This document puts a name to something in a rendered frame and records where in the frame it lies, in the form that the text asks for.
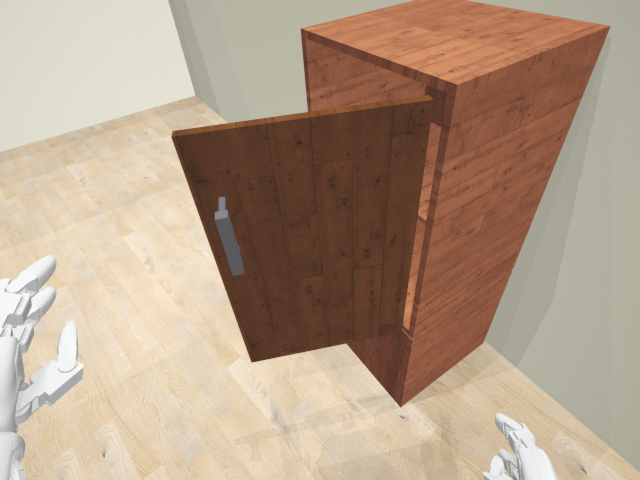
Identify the robot left hand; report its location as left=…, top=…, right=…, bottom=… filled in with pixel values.
left=0, top=255, right=83, bottom=434

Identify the handle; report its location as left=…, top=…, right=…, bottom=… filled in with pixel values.
left=215, top=197, right=244, bottom=276

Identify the cupboard door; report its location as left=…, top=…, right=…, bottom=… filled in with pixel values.
left=171, top=95, right=434, bottom=363

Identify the robot right hand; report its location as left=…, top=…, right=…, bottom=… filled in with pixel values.
left=483, top=413, right=557, bottom=480

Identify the robot left forearm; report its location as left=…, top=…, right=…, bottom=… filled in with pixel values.
left=0, top=432, right=27, bottom=480

